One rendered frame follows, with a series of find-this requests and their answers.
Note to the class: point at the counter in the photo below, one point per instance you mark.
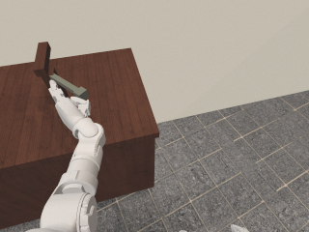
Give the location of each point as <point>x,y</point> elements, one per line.
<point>36,146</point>

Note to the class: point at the tap lever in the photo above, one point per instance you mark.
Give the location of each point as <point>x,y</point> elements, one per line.
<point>80,92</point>

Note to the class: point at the robot left hand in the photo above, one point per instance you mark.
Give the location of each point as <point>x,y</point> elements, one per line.
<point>67,108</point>

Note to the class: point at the robot left forearm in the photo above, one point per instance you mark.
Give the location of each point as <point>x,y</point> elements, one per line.
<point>82,173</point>

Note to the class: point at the left robot upper arm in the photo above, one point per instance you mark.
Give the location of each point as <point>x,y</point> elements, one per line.
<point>69,212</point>

